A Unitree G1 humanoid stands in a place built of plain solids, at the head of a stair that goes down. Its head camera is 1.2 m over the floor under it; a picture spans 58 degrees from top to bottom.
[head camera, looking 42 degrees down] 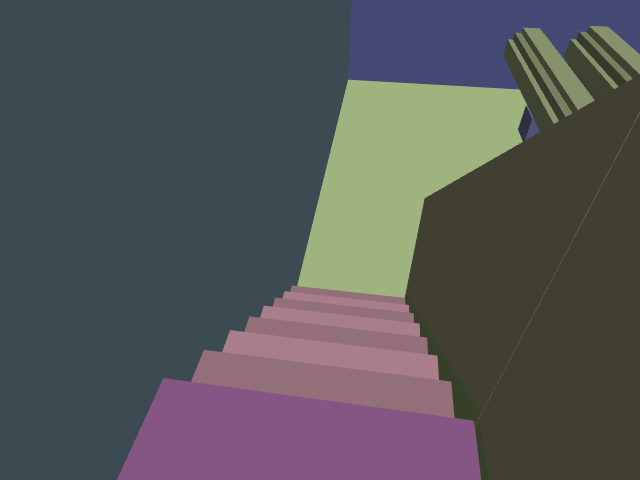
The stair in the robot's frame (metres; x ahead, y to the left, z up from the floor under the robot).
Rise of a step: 0.21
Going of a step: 0.24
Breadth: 0.93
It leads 8 degrees to the right of straight ahead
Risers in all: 8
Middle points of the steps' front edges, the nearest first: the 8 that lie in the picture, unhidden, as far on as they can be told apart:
0.64 0.02 0.00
0.88 -0.01 -0.21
1.12 -0.05 -0.42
1.36 -0.09 -0.63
1.61 -0.12 -0.84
1.85 -0.16 -1.05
2.09 -0.19 -1.25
2.33 -0.23 -1.46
